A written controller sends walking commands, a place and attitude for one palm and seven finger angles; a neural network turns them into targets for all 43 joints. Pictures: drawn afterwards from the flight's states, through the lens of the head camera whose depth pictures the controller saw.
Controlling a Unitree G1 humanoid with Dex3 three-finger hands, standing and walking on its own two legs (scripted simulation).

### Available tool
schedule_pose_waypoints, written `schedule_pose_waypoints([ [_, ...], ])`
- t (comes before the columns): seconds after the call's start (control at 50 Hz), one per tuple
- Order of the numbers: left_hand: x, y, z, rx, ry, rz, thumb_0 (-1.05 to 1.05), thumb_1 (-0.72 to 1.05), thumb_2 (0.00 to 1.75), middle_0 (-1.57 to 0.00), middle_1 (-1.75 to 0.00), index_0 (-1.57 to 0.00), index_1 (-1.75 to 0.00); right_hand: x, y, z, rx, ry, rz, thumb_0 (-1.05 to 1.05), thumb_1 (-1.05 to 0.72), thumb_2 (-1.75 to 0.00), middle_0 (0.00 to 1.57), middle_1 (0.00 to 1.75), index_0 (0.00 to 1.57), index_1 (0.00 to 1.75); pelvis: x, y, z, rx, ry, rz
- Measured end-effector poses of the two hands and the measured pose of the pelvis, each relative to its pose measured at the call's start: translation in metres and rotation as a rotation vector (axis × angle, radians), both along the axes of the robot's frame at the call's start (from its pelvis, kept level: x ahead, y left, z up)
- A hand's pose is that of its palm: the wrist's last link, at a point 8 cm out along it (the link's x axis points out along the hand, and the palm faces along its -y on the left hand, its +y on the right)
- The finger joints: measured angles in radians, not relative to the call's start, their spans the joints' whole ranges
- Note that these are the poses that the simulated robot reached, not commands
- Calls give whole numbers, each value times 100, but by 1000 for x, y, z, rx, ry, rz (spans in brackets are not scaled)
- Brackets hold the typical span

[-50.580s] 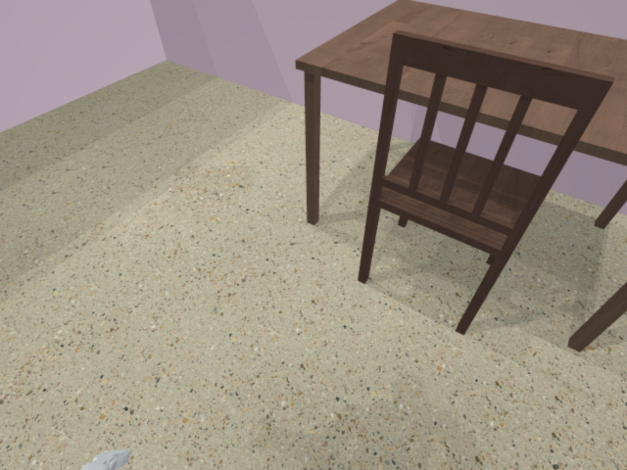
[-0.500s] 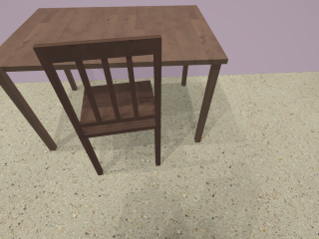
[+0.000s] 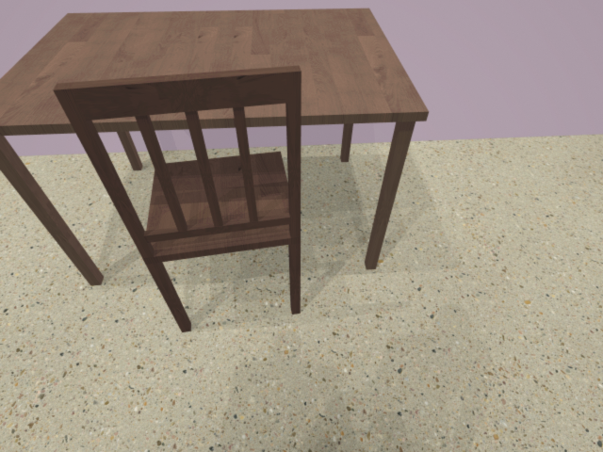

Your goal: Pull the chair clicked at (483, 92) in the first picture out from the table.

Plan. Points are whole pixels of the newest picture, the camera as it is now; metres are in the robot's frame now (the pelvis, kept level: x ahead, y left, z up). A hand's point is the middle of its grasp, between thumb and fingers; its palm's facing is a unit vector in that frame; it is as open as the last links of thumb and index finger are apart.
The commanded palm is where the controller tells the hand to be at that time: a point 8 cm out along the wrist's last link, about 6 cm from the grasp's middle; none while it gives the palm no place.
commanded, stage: turn to face it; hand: left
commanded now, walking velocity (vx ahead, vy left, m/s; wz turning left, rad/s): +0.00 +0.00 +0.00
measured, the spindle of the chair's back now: (206, 174) +0.69 +0.25 -0.07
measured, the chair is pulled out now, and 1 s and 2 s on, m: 0.04 0.04 0.04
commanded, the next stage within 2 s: take the last steps up to it in 0.18 s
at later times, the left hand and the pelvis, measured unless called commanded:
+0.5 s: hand out of the picture -0.02 +0.17 -0.20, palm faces +0.14 -0.98 -0.16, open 7.4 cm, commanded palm none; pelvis +0.02 +0.00 -0.01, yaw +5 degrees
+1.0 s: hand (205, 426) +0.20 +0.17 -0.18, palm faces +0.17 -0.96 -0.20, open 7.3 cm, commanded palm none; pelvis +0.18 -0.02 -0.01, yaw +8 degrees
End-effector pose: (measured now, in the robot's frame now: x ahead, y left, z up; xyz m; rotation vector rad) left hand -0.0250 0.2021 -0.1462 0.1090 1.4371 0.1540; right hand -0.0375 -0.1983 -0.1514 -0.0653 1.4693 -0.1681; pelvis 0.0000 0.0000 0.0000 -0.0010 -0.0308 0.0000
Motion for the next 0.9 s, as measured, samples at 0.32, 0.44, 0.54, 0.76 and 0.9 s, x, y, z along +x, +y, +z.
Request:
schedule_pose_waypoints([
  [0.32, 0, 3, -2, 16, -15, 42, 0, 91, 90, -20, -30, -20, -30, 6, -5, -2, 0, 17, 33, 1, -91, -90, 20, 30, 20, 30, 0, -3, -3, 0, 0, 41],
  [0.44, -4, 9, -11, 8, -14, 81, 0, 91, 90, -20, -30, -20, -30, 16, -9, -3, -19, 22, 61, 1, -91, -90, 20, 30, 20, 30, 10, 0, -9, -16, 7, 75],
  [0.54, 3, 16, -23, -21, 15, 95, 0, 91, 90, -20, -30, -19, -30, 28, -8, 0, -53, 15, 56, 1, -91, -90, 20, 30, 20, 30, 31, 8, -15, -2, 24, 78],
  [0.76, 142, 41, 12, 70, -192, 49, 2, 94, 90, -20, -30, -19, -30, 32, -9, 12, 0, 162, 58, 1, -91, -90, 20, 30, 20, 30, 90, -3, -4, 0, 50, 130],
  [0.9, 204, 32, 5, 119, -286, 88, 1, 93, 90, -20, -30, -19, -30, 117, -42, -12, -6, 131, 103, 1, -91, -90, 20, 30, 20, 30, 140, -20, -20, -4, 24, 154],
])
